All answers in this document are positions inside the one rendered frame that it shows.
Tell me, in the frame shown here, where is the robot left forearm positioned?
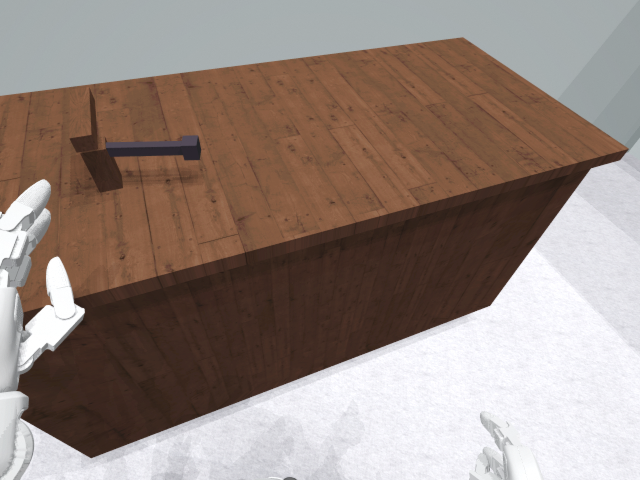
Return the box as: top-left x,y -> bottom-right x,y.
0,391 -> 34,480

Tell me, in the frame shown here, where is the counter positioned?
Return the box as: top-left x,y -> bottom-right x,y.
0,37 -> 629,458

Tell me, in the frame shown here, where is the robot left hand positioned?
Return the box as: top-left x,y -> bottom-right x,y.
0,179 -> 85,393

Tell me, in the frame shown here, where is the tap lever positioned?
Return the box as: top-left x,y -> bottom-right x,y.
106,135 -> 201,160

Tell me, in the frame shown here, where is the robot right hand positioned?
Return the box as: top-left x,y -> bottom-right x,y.
469,411 -> 544,480

